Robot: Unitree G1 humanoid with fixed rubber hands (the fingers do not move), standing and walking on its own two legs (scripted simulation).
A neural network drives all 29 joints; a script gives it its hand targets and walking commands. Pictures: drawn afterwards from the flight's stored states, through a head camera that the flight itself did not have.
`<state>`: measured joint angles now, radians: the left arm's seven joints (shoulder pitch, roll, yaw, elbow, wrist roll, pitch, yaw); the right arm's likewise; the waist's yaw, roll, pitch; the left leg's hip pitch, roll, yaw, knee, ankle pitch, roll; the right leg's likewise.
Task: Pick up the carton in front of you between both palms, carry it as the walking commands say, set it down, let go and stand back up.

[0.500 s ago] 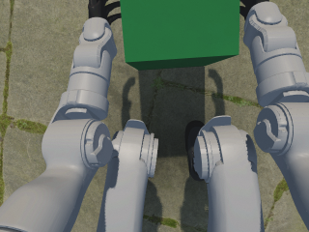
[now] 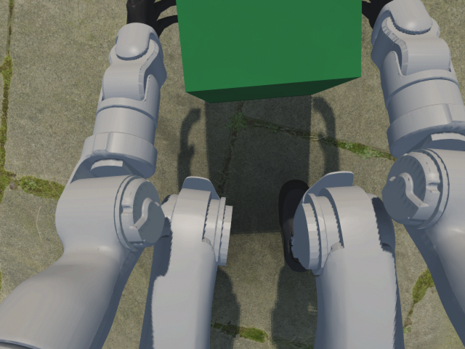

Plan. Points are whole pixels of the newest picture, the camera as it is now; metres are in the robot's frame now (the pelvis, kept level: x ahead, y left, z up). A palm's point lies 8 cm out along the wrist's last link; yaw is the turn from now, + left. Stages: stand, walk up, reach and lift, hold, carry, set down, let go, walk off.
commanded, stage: set down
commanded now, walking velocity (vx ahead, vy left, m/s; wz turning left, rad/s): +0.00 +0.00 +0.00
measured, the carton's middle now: (261, 28) +0.54 -0.04 -0.24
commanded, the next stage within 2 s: let go in 1.28 s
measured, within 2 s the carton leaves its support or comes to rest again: neither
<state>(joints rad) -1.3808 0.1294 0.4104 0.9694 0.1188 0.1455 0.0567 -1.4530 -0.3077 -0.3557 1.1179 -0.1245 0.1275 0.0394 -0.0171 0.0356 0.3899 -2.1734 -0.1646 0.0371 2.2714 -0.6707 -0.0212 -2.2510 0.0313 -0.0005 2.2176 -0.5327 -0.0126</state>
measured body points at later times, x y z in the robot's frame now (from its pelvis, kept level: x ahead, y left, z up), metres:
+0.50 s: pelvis +0.00 -0.01 +0.04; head +0.34 -0.03 +0.32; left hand +0.55 +0.15 -0.09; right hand +0.56 -0.23 -0.09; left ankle +0.10 +0.10 -0.33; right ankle +0.12 -0.11 -0.33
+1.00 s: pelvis +0.02 -0.01 +0.17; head +0.34 -0.03 +0.49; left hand +0.55 +0.16 +0.06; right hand +0.56 -0.25 +0.06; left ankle +0.10 +0.10 -0.33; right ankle +0.12 -0.11 -0.33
